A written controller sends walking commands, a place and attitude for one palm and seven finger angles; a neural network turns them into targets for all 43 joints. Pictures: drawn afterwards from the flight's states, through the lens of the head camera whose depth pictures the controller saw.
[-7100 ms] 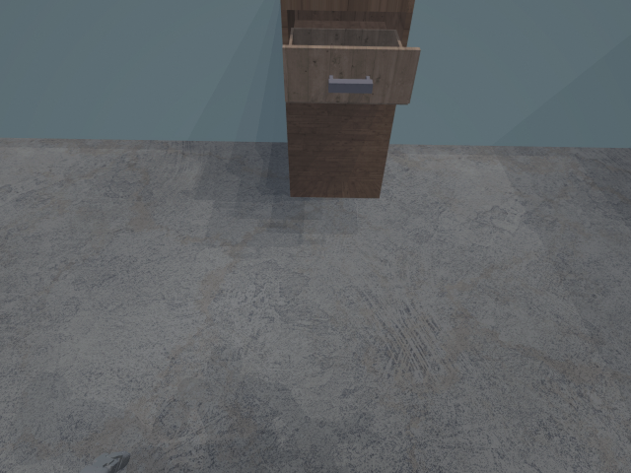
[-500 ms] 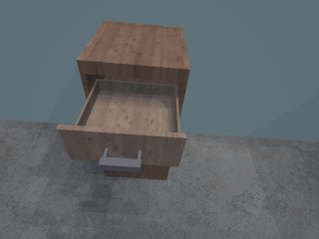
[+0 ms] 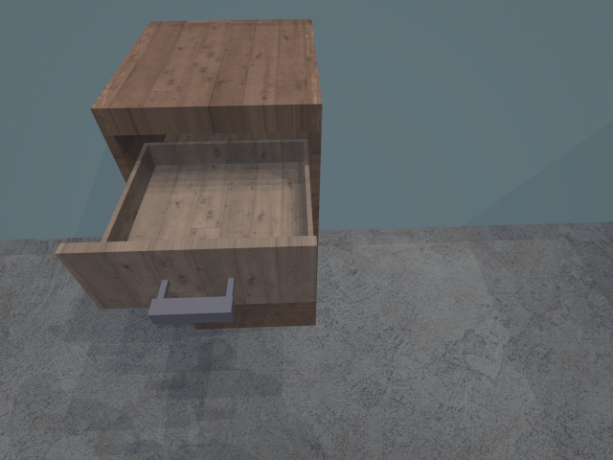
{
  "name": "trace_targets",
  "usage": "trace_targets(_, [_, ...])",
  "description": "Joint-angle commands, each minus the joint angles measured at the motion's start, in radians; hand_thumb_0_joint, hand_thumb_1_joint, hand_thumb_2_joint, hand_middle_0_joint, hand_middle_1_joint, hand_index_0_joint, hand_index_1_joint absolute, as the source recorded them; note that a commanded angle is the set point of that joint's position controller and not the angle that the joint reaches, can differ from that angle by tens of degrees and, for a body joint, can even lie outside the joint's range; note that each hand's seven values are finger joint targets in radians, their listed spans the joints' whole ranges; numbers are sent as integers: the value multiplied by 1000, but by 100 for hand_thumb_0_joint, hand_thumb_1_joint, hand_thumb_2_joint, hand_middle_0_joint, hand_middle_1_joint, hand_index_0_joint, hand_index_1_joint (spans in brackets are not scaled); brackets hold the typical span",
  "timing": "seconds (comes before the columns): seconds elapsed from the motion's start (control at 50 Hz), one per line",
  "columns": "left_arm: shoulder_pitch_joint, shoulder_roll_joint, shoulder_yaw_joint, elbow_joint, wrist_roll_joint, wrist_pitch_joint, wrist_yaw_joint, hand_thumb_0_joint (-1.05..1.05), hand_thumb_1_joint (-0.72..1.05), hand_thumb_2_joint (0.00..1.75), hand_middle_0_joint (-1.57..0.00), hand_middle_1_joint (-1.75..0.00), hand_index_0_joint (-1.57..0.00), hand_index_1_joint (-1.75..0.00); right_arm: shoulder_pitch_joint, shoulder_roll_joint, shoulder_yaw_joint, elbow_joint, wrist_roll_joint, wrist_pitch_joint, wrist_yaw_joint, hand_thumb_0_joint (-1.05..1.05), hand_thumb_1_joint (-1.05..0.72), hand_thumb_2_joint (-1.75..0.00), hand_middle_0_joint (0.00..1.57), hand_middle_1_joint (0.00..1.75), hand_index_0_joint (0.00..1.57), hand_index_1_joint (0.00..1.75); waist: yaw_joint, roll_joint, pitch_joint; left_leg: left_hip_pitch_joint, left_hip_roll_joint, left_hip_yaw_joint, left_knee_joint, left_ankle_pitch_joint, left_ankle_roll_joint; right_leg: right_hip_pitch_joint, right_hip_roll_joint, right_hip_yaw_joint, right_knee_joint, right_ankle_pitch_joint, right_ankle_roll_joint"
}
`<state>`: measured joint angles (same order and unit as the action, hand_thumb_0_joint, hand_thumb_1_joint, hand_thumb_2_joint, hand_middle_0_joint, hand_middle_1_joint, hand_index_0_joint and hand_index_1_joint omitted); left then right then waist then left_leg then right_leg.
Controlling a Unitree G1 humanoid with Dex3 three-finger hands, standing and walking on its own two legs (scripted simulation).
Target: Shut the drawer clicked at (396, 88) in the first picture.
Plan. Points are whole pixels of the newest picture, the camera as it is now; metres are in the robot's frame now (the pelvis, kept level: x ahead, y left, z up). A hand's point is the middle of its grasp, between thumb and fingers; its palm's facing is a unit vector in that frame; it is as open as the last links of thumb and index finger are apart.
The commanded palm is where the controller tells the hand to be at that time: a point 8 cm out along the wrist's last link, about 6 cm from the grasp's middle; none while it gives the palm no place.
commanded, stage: come to a stop and stand still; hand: left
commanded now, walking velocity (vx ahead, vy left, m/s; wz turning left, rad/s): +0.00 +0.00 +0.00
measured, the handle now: (195, 297) +0.36 +0.19 -0.03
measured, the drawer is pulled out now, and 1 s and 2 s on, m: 0.29 0.29 0.29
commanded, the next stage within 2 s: look again from close up in 0.54 s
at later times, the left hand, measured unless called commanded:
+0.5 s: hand out of the picture +0.00 +0.15 -0.16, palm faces +0.03 -0.98 -0.20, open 7.3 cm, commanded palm none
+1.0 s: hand out of the picture -0.01 +0.15 -0.16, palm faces +0.03 -0.98 -0.19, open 7.3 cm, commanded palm none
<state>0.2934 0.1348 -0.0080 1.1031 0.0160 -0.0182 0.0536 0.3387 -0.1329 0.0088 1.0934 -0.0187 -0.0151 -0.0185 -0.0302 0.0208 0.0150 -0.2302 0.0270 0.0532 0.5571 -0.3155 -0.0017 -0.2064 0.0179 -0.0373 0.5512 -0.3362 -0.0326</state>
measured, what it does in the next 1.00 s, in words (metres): stands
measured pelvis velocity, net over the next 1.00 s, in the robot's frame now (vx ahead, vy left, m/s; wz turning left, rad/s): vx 0.01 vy -0.01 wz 0.00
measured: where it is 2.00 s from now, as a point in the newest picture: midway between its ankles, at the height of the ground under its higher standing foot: outside the picture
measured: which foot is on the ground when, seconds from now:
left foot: down 0.00-1.00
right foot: down 0.00-1.00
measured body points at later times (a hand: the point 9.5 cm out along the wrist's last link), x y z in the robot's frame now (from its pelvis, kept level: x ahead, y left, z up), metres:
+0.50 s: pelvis +0.01 -0.02 +0.01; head +0.02 -0.03 +0.46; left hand +0.00 +0.20 -0.15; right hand +0.02 -0.24 -0.16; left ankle -0.01 +0.12 -0.73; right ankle -0.02 -0.10 -0.73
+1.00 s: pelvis +0.01 -0.01 +0.01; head +0.02 -0.02 +0.46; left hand -0.01 +0.21 -0.15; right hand -0.01 -0.21 -0.16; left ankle -0.01 +0.12 -0.73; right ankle -0.02 -0.10 -0.73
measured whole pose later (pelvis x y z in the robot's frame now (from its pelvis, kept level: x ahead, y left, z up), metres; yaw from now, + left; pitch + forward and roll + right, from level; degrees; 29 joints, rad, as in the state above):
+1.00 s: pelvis +0.01 -0.01 +0.01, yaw +0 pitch -1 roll +1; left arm 0.32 0.13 -0.02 1.12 0.01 -0.02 0.04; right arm 0.29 -0.13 0.03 1.15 -0.01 -0.01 -0.03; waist 0.00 0.01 0.03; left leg -0.14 0.02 0.06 0.40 -0.24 -0.01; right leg -0.13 0.02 -0.04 0.43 -0.28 -0.04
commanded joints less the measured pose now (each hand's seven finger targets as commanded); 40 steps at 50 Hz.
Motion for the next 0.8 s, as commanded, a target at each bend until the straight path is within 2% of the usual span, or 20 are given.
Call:
trace_targets(0.0, [79, 95, 14, -31, -5, -16, -6, 0, 90, 90, -20, -30, -20, -30, 12, -72, -5, -30, 5, -13, -10, 0, -90, -90, 20, 30, 20, 30, 34, 92, 125, -66, 79, -103, -142, 190, 41, -20, -87, 101, -132, 160, -24])
trace_targets(0.02, [76, 98, 12, -27, -5, -19, -8, 0, 90, 90, -20, -30, -20, -30, 14, -68, -5, -29, 6, -10, -10, 0, -90, -90, 20, 30, 20, 30, 29, 18, 130, -51, 67, -87, -137, 159, 32, -35, -100, 115, -151, 179, -27])
trace_targets(0.04, [69, 100, 10, -28, -6, -20, -9, 0, 90, 90, -20, -30, -20, -30, 27, -70, -5, -27, 5, -8, -10, 0, -90, -90, 20, 30, 20, 30, 20, -27, 129, -32, 60, -78, -139, 139, 26, -48, -106, 123, -166, 172, -28])
trace_targets(0.06, [66, 100, 10, -30, -7, -21, -10, 0, 90, 90, -20, -30, -20, -30, 31, -71, -5, -22, 5, -7, -9, 0, -90, -90, 20, 30, 20, 30, 17, -54, 122, -13, 57, -72, -137, 146, 24, -50, -111, 125, -175, 187, -28])
trace_targets(0.12, [63, 107, 11, -34, -8, -26, -9, 0, 90, 90, -20, -30, -20, -30, 34, -84, -4, -6, 6, -11, -11, 0, -90, -90, 20, 30, 20, 30, 15, -82, 61, 41, 64, -68, -141, 215, 22, -2, -116, 113, -162, 304, -21])
trace_targets(0.18, [66, 115, 12, -34, -9, -27, -9, 0, 90, 90, -20, -30, -20, -30, 20, -88, -4, 3, 6, -15, -11, 0, -90, -90, 20, 30, 20, 30, 20, -67, 21, 70, 63, -62, -157, 251, 21, 38, -120, 109, -153, 383, -17])
trace_targets(0.32, [79, 128, 15, -24, -8, -28, -7, 0, 90, 90, -20, -30, -20, -30, -5, -93, -3, 14, 8, -11, -13, 0, -90, -90, 20, 30, 20, 30, 25, -53, 18, 81, 61, -51, -160, 247, 13, 66, -134, 114, -168, 462, -15])
trace_targets(0.44, [90, 125, 15, -14, -8, -26, -7, 0, 90, 90, -20, -30, -20, -30, -12, -90, -3, 21, 10, -9, -16, 0, -90, -90, 20, 30, 20, 30, 26, -35, 27, 94, 64, -48, -166, 250, 11, 68, -135, 115, -180, 479, -12])
trace_targets(0.56, [94, 117, 13, -7, -7, -23, -8, 0, 90, 90, -20, -30, -20, -30, -15, -89, -2, 28, 9, -6, -17, 0, -90, -90, 20, 30, 20, 30, 28, -39, 63, 86, 65, -51, -182, 215, 10, 41, -129, 117, -205, 389, -12])
trace_targets(0.62, [96, 114, 13, -6, -7, -23, -8, 0, 90, 90, -20, -30, -20, -30, -9, -90, -2, 31, 9, -7, -18, 0, -90, -90, 20, 30, 20, 30, 26, -34, 48, 93, 67, -55, -185, 229, 11, 49, -128, 116, -202, 389, -12])
trace_targets(0.7, [97, 109, 13, -4, -6, -21, -9, 0, 90, 90, -20, -30, -20, -30, -8, -88, -1, 34, 9, -9, -18, 0, -90, -90, 20, 30, 20, 30, 30, -19, 65, 92, 69, -60, -196, 228, 14, 37, -123, 111, -207, 344, -11])
trace_targets(0.78, [99, 106, 13, -5, -6, -20, -11, 0, 90, 90, -20, -30, -20, -30, 1, -80, 0, 37, 9, -9, -18, 0, -90, -90, 20, 30, 20, 30, 32, -37, 73, 84, 70, -62, -206, 218, 16, 34, -120, 108, -212, 316, -12])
